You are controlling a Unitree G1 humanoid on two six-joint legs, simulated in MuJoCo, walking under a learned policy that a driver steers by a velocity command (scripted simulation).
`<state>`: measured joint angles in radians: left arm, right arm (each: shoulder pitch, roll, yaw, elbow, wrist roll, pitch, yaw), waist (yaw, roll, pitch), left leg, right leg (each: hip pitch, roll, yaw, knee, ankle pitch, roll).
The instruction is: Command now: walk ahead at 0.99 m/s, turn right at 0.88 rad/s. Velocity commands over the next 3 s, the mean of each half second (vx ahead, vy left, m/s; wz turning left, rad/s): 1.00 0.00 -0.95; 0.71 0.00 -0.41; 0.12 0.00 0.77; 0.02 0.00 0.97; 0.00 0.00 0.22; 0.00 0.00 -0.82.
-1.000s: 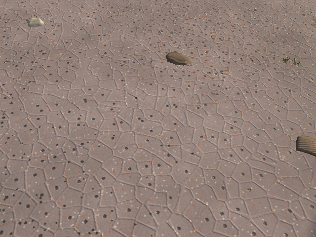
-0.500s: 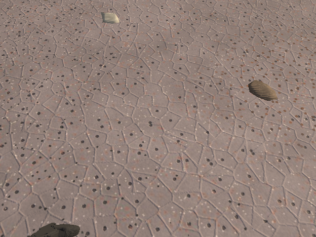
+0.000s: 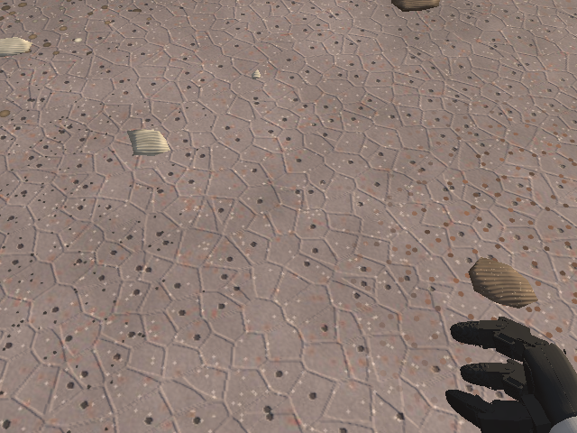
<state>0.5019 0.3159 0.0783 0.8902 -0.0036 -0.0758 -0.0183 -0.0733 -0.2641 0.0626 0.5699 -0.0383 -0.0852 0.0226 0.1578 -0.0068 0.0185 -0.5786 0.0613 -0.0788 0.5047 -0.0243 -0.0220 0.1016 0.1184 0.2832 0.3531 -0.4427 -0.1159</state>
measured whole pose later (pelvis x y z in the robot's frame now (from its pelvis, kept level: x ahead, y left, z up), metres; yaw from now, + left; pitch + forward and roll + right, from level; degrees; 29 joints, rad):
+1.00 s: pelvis +0.85 -0.18 +0.01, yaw -38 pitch +0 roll +1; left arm 0.21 0.30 0.02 0.76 0.01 -0.05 0.00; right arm 0.22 -0.29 -0.03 0.69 0.00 -0.09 0.02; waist -0.02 0.00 0.10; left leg -0.39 -0.09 -0.02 0.45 -0.06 0.06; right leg -0.40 0.07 0.10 1.32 -0.44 0.02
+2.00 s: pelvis +0.96 -0.24 +0.02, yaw +16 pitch +3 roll -3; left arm 0.07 0.33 0.10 0.70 0.01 -0.01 0.03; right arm 0.21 -0.34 -0.09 0.56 0.01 0.05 -0.03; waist -0.01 -0.01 0.06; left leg -0.33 -0.05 -0.14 0.49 -0.21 0.04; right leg -0.59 0.03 0.08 1.00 -0.32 0.07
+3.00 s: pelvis +1.02 -0.31 +0.02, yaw -7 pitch +3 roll +2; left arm 0.21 0.33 0.08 0.58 -0.02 0.04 0.02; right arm 0.08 -0.33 -0.09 0.65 -0.01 -0.01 -0.03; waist 0.02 0.03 0.08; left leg -0.57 -0.02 -0.08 1.09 -0.40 -0.07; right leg -0.35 0.06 0.10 0.51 -0.21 -0.06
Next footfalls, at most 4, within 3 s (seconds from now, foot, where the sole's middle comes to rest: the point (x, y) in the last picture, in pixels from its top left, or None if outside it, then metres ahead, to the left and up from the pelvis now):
0.02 left None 0.21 0.17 -0.76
0.46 right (384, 388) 0.58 -0.10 -0.76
0.84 left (433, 242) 1.01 -0.21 -0.76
1.32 right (512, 257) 1.00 -0.42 -0.76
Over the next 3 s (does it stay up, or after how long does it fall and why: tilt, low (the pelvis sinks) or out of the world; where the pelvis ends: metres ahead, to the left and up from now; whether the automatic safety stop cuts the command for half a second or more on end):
stays up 1.02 -0.31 0.02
